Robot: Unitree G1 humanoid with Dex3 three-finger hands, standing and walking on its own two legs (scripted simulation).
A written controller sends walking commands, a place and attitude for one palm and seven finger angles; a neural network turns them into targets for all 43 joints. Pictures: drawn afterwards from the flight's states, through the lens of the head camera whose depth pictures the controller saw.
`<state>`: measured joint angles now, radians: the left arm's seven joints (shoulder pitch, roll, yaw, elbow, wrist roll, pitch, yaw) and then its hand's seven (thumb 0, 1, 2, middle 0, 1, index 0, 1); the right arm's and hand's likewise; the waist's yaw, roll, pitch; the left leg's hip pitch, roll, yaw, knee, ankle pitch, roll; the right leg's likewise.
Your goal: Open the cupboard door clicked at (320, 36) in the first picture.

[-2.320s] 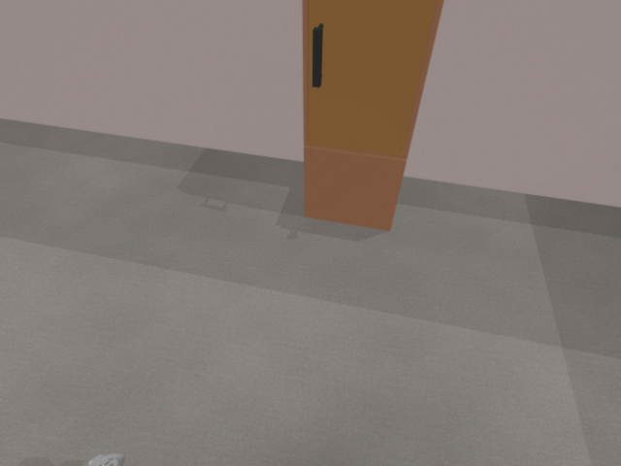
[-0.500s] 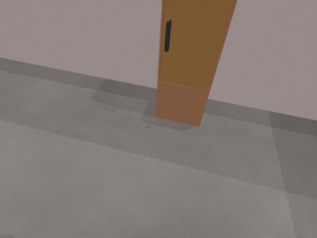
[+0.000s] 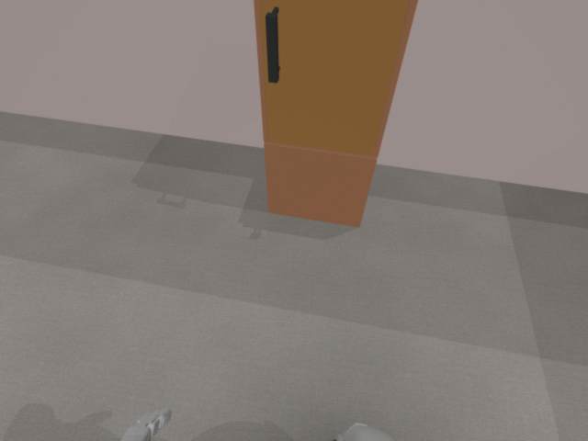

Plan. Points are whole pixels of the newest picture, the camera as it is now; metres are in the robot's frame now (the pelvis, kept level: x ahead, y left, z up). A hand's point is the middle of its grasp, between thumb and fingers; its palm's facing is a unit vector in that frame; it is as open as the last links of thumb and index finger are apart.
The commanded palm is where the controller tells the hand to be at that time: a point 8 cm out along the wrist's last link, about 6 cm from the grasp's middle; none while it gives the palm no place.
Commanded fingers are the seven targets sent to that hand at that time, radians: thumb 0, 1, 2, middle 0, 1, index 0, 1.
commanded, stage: walk to a spot facing it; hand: left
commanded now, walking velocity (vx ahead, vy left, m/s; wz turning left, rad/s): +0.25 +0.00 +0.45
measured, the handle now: (274, 45) +1.02 +0.07 +0.03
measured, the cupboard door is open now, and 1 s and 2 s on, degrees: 0 0 0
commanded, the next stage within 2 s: turn to face it in 0.04 s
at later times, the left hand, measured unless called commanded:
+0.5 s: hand out of the picture +0.13 +0.21 -0.16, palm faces +0.08 -0.98 -0.16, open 7.4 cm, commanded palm none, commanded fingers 0.00 0.90 0.90 -0.20 -0.30 -0.20 -0.30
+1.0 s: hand (171, 361) +0.26 +0.22 -0.15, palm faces -0.08 -0.98 -0.20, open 7.4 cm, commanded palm none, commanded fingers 0.00 0.90 0.90 -0.20 -0.30 -0.20 -0.30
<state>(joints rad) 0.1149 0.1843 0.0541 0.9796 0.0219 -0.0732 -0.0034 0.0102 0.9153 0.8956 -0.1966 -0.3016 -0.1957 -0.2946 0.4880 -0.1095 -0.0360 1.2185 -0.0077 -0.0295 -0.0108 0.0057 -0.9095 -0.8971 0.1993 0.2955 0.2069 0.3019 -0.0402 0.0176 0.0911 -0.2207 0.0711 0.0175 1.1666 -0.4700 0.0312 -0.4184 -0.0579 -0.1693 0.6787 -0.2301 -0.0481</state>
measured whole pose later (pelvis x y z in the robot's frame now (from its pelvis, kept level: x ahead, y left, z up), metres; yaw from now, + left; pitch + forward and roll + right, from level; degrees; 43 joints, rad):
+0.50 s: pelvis +0.16 +0.03 +0.02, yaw +0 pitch -2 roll -1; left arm 0.33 0.16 0.04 1.08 0.02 0.03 0.01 0.01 0.91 0.90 -0.20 -0.30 -0.19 -0.29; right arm 0.14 -0.15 -0.03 1.01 -0.02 -0.04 -0.03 -0.02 -0.95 -0.90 0.20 0.30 0.21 0.30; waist 0.03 -0.02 0.05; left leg -0.24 0.09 0.23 0.52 -0.24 0.03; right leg -0.37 -0.07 -0.09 0.85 -0.45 0.02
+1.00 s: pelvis +0.19 +0.03 +0.02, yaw -8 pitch -1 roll +0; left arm 0.22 0.20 0.08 1.03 0.03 0.05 0.00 0.01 0.91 0.90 -0.20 -0.30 -0.20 -0.29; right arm 0.28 -0.14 -0.03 1.06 -0.03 -0.01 -0.03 0.00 -0.92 -0.90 0.20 0.29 0.20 0.30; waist 0.00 -0.02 0.02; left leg -0.19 0.06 0.14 0.49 -0.28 0.00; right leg -0.39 -0.01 -0.02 0.88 -0.41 0.00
